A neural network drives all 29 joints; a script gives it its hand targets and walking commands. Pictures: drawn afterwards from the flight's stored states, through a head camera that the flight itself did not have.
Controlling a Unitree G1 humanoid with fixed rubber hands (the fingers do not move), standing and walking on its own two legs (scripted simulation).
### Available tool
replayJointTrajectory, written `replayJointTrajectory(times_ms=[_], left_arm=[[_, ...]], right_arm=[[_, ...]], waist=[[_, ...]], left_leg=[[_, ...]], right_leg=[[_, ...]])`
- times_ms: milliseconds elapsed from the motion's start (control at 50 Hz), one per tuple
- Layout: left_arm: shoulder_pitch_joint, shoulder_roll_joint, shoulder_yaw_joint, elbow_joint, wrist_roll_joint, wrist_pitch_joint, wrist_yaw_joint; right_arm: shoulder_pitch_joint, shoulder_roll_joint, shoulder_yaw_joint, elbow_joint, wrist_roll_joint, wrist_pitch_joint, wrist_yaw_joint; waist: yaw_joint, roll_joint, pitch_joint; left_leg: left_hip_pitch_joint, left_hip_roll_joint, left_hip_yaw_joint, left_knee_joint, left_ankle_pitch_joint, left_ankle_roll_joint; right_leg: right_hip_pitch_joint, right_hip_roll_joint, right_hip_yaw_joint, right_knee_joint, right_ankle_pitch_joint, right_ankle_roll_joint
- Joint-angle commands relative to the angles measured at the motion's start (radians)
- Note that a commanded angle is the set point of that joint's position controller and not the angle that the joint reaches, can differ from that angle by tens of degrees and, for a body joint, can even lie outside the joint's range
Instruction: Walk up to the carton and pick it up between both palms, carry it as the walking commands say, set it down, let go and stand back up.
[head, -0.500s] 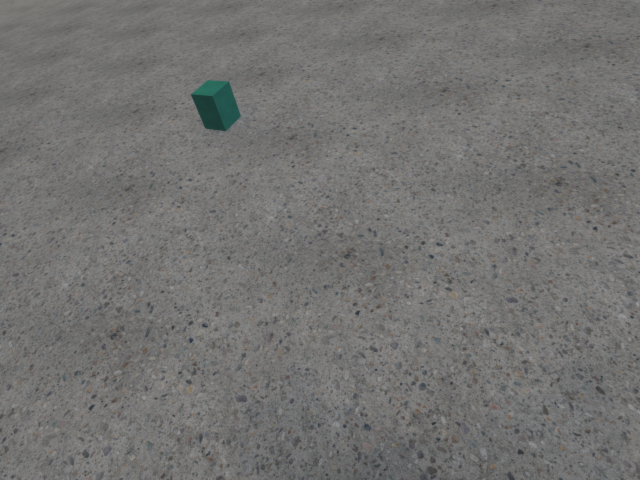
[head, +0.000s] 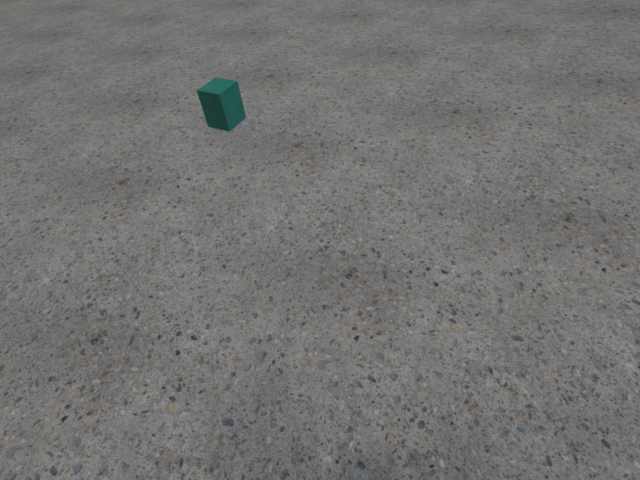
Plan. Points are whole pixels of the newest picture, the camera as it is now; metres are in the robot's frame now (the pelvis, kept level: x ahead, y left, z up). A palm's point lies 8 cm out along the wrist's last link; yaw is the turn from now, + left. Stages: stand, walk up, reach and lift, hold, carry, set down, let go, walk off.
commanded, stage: walk up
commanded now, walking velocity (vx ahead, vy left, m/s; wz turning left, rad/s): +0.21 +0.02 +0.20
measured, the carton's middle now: (222, 104) +2.30 +0.73 -0.66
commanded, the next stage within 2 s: none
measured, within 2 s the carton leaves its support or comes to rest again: neither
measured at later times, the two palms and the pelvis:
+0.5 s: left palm (148, 380) +0.29 +0.30 -0.08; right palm (507, 436) +0.22 -0.23 -0.14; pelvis +0.17 +0.02 -0.01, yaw +13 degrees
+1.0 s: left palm (221, 389) +0.28 +0.18 -0.09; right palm (482, 293) +0.47 -0.26 -0.14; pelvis +0.35 -0.05 +0.01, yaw +14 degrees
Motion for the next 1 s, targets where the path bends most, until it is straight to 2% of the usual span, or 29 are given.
replayJointTrajectory(times_ms=[0,40,80,120,140,160,180,200,260,300,360,380,480,500,520,540,560,580,600,620,680,700,720,760,800,820,860,900,980], left_arm=[[0.025,0.169,0.044,0.039,0.048,-0.021,-0.012],[-0.005,0.205,0.057,0.042,0.041,-0.011,-0.007],[-0.026,0.230,0.059,0.012,0.023,-0.016,-0.014],[-0.145,0.228,0.048,-0.026,0.023,-0.016,-0.020],[-0.170,0.172,0.047,-0.069,0.010,-0.020,-0.023],[-0.182,0.117,0.034,-0.093,0.018,-0.022,-0.033],[-0.204,0.084,0.021,-0.090,0.030,-0.027,-0.030],[-0.208,0.092,0.017,-0.095,0.035,-0.033,-0.035],[-0.258,0.127,0.008,-0.058,0.030,-0.032,-0.048],[-0.326,0.120,0.007,-0.065,0.030,-0.028,-0.056],[-0.357,0.104,-0.001,-0.048,0.022,-0.017,-0.066],[-0.333,0.091,-0.006,-0.046,0.018,-0.021,-0.070],[-0.256,0.081,-0.018,0.036,0.001,-0.039,-0.070],[-0.172,0.059,-0.011,0.064,0.000,-0.039,-0.063],[-0.080,0.083,-0.002,0.089,0.007,-0.050,-0.047],[0.110,0.153,0.020,0.156,0.011,-0.062,-0.037],[0.245,0.242,0.035,0.164,0.031,-0.069,-0.037],[0.190,0.259,0.032,0.141,0.023,-0.065,-0.030],[0.076,0.224,0.025,0.127,0.036,-0.057,-0.036],[0.028,0.191,0.033,0.113,0.017,-0.057,-0.037],[0.014,0.079,0.003,0.131,0.026,-0.077,-0.039],[0.064,0.082,0.003,0.133,0.027,-0.074,-0.034],[0.090,0.078,-0.005,0.153,0.020,-0.075,-0.034],[0.134,0.097,0.010,0.146,0.015,-0.082,-0.035],[0.161,0.094,0.009,0.155,0.010,-0.084,-0.035],[0.198,0.109,0.017,0.146,0.008,-0.071,-0.029],[0.233,0.115,0.020,0.152,0.022,-0.066,-0.018],[0.253,0.107,0.020,0.161,0.014,-0.065,-0.008],[0.244,0.082,0.018,0.183,0.020,-0.063,-0.003]], right_arm=[[-0.001,-0.018,0.042,-0.083,0.007,-0.033,0.003],[0.009,-0.015,0.048,-0.093,0.010,-0.034,0.007],[0.045,-0.030,0.048,-0.085,-0.004,-0.046,0.005],[0.251,-0.101,0.021,-0.043,-0.016,-0.074,-0.007],[0.327,-0.162,-0.012,-0.023,-0.019,-0.089,-0.012],[0.358,-0.249,-0.034,-0.032,-0.028,-0.094,-0.025],[0.318,-0.203,-0.006,-0.017,-0.011,-0.112,-0.033],[0.301,-0.183,0.008,-0.028,-0.003,-0.114,-0.024],[0.115,-0.169,0.006,-0.046,-0.002,-0.109,-0.023],[0.218,-0.149,0.002,-0.025,-0.011,-0.104,-0.021],[0.140,-0.162,-0.001,-0.043,-0.014,-0.099,-0.020],[0.096,-0.172,-0.001,-0.061,-0.019,-0.101,-0.016],[0.089,-0.157,-0.002,-0.049,-0.009,-0.089,-0.006],[0.049,-0.149,-0.014,-0.037,-0.011,-0.087,-0.002],[0.057,-0.122,-0.006,-0.042,-0.005,-0.095,-0.001],[0.049,-0.071,0.001,-0.071,-0.003,-0.098,-0.003],[0.064,-0.015,0.026,-0.085,-0.013,-0.087,-0.008],[0.083,-0.040,0.013,-0.086,-0.004,-0.080,-0.011],[0.086,-0.046,0.015,-0.069,-0.015,-0.078,-0.008],[0.121,-0.026,0.005,-0.055,-0.021,-0.069,0.000],[0.048,-0.034,-0.002,-0.023,-0.022,-0.064,0.026],[0.076,-0.009,0.003,-0.024,-0.011,-0.059,0.036],[0.040,0.001,0.010,-0.025,-0.016,-0.055,0.045],[0.054,-0.017,0.005,-0.016,-0.005,-0.053,0.045],[0.013,-0.012,0.006,-0.026,-0.001,-0.060,0.043],[0.009,-0.008,0.007,-0.032,0.002,-0.059,0.040],[-0.061,-0.015,0.015,-0.064,0.004,-0.049,0.042],[-0.034,-0.001,0.012,-0.046,0.010,-0.048,0.037],[-0.114,0.001,0.009,-0.074,-0.004,-0.039,0.035]], waist=[[-0.018,-0.047,0.047],[-0.028,-0.192,-0.003],[-0.053,-0.161,-0.085],[-0.155,-0.043,-0.160],[-0.166,0.227,-0.135],[-0.143,0.466,-0.033],[-0.102,0.245,0.009],[-0.095,0.182,0.027],[-0.060,0.077,0.099],[-0.111,0.141,0.075],[-0.090,0.153,0.079],[-0.072,0.211,0.116],[-0.046,0.184,0.059],[0.015,0.180,-0.006],[0.049,0.058,-0.113],[0.126,-0.130,-0.244],[0.140,-0.258,-0.241],[0.093,-0.235,-0.190],[0.046,-0.170,-0.076],[0.001,-0.219,0.034],[-0.006,-0.082,0.180],[0.004,-0.134,0.189],[0.014,-0.162,0.158],[0.031,-0.186,0.076],[0.025,-0.174,0.020],[0.033,-0.171,0.014],[0.055,-0.140,0.006],[0.039,-0.189,0.042],[0.065,-0.149,0.136]], left_leg=[[-0.193,0.065,0.038,-0.271,0.006,-0.009],[-0.136,0.020,0.073,-0.395,0.025,0.012],[0.021,-0.040,0.142,-0.435,0.020,0.043],[0.302,-0.068,0.098,-0.571,0.102,0.092],[0.432,0.050,-0.216,-0.629,0.287,0.166],[0.548,0.220,-0.613,-0.719,0.521,0.271],[0.481,0.245,-0.672,-0.719,0.652,0.285],[0.404,0.250,-0.710,-0.699,0.621,0.290],[0.224,0.173,-0.489,-0.761,0.349,0.235],[0.287,0.152,-0.496,-0.788,0.247,0.226],[0.148,0.148,-0.512,-0.856,-0.011,0.221],[0.096,0.111,-0.420,-0.885,-0.146,0.196],[0.126,0.063,-0.303,-0.807,-0.006,0.151],[0.119,0.077,-0.253,-0.683,0.061,0.143],[0.101,0.045,-0.227,-0.525,0.128,0.114],[-0.044,-0.049,-0.125,-0.260,-0.005,0.095],[-0.148,-0.067,-0.065,-0.026,-0.183,0.082],[-0.190,-0.027,-0.081,0.101,-0.200,0.067],[-0.182,0.018,-0.104,0.150,-0.114,0.050],[-0.167,0.033,-0.086,0.128,-0.077,0.050],[-0.114,0.042,-0.047,0.125,0.115,0.011],[-0.118,0.027,-0.012,0.126,0.186,0.000],[-0.104,0.017,-0.009,0.107,0.207,0.011],[-0.146,-0.033,0.018,0.073,0.203,0.005],[-0.197,-0.027,0.010,0.021,0.183,0.000],[-0.152,-0.038,0.009,0.033,0.183,-0.001],[-0.249,-0.031,0.006,-0.001,0.176,0.000],[-0.230,-0.009,0.004,-0.013,0.192,-0.016],[-0.288,0.012,0.010,-0.019,0.184,-0.015]], right_leg=[[0.134,-0.303,0.049,-0.025,0.524,-0.057],[0.226,-0.261,-0.019,0.081,0.708,-0.019],[0.160,-0.261,-0.024,0.207,0.754,-0.010],[-0.017,-0.184,-0.040,0.522,0.582,0.028],[-0.315,-0.063,-0.042,0.821,0.272,0.091],[-0.673,0.067,0.068,1.098,-0.387,0.122],[-0.656,0.003,0.220,1.030,-0.359,0.087],[-0.643,-0.008,0.249,1.009,-0.395,0.074],[-0.541,-0.057,0.245,0.733,-0.251,0.067],[-0.593,-0.030,0.194,0.710,-0.225,0.077],[-0.495,-0.028,0.193,0.579,-0.092,0.090],[-0.466,-0.042,0.177,0.532,-0.060,0.094],[-0.286,0.005,0.088,0.265,0.139,0.104],[-0.177,-0.014,0.070,0.209,0.200,0.108],[0.002,-0.037,0.090,0.132,0.208,0.096],[0.251,-0.174,0.239,0.080,0.150,0.073],[0.263,-0.376,0.476,-0.024,-0.034,0.064],[0.198,-0.431,0.641,-0.096,-0.248,0.010],[0.027,-0.417,0.636,-0.130,-0.346,0.018],[-0.105,-0.394,0.593,-0.201,-0.400,0.044],[-0.274,-0.268,0.331,-0.171,-0.044,0.047],[-0.241,-0.230,0.219,-0.144,0.134,0.135],[-0.192,-0.206,0.154,-0.118,0.266,0.137],[-0.045,-0.215,0.145,-0.066,0.452,0.164],[0.063,-0.228,0.119,-0.045,0.575,0.113],[0.032,-0.231,0.159,-0.050,0.650,0.174],[0.161,-0.254,0.166,-0.038,0.681,0.123],[0.122,-0.258,0.151,-0.066,0.700,0.174],[0.080,-0.269,0.222,-0.123,0.533,0.116]])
